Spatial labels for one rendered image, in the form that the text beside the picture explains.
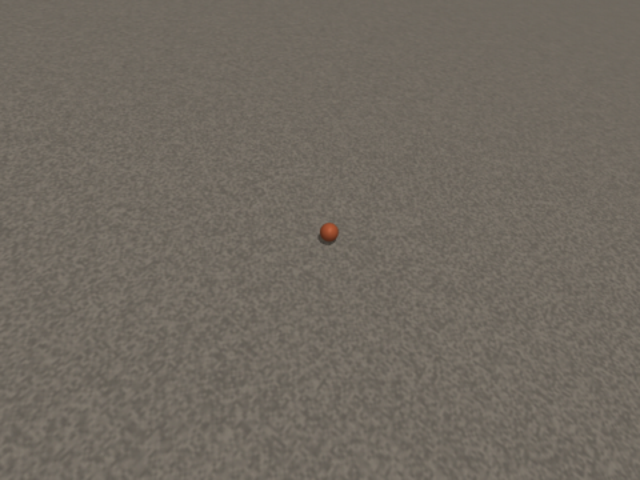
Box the ball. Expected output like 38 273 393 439
320 223 339 242

